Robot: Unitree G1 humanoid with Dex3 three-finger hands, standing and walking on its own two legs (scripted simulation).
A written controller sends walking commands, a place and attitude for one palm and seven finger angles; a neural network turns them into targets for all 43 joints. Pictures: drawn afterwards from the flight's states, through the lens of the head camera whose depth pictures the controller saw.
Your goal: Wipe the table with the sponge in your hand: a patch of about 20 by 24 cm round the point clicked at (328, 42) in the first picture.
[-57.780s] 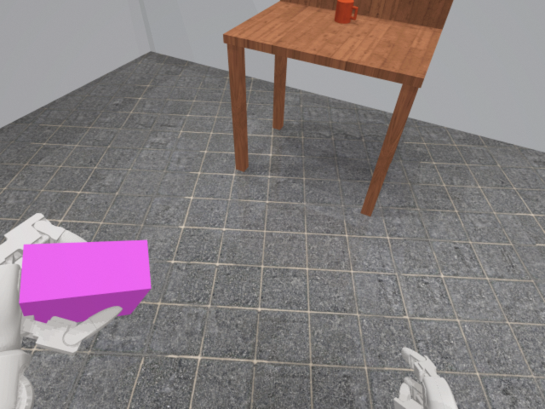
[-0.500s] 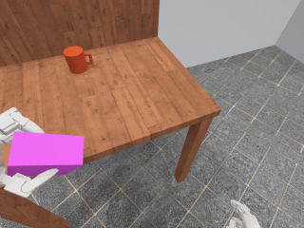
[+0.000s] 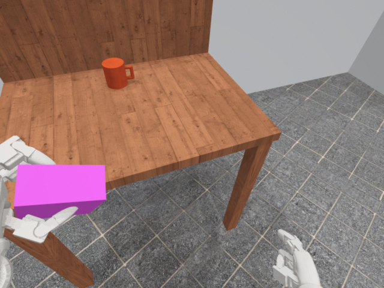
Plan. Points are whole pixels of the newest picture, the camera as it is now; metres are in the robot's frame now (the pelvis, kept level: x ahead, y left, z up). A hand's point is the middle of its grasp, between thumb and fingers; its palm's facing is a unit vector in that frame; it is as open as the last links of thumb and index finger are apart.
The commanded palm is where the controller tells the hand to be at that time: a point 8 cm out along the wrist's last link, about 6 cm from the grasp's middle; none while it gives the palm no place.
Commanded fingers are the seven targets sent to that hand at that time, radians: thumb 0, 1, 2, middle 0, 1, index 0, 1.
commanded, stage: step back with the hand held close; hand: left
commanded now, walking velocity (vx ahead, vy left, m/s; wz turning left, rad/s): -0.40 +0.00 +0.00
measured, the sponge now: (71, 193) +0.23 +0.22 +0.14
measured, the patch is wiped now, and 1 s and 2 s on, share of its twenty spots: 1.00 1.00 1.00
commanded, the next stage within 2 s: stop stepping back and stand still in 0.42 s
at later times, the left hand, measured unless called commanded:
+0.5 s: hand (2, 282) +0.09 +0.23 +0.18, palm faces +0.30 -0.86 -0.42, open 9.7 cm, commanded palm +0.04 +0.28 +0.20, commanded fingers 0.00 0.10 1.30 -1.20 -1.60 -1.20 -1.60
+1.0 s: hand out of the picture -0.07 +0.23 +0.20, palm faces +0.44 -0.82 -0.36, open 9.7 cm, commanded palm -0.12 +0.27 +0.20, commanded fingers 0.00 0.10 1.30 -1.20 -1.60 -1.20 -1.60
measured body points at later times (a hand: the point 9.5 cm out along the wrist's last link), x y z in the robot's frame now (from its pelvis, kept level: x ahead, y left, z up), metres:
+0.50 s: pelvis -0.12 +0.00 +0.01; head -0.10 +0.02 +0.46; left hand +0.07 +0.27 +0.21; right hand +0.04 -0.22 -0.07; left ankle -0.05 +0.13 -0.73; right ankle -0.10 -0.11 -0.71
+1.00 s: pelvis -0.26 -0.02 +0.01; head -0.32 -0.02 +0.45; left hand -0.10 +0.27 +0.22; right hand -0.12 -0.27 -0.06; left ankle -0.32 +0.12 -0.73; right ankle -0.23 -0.12 -0.65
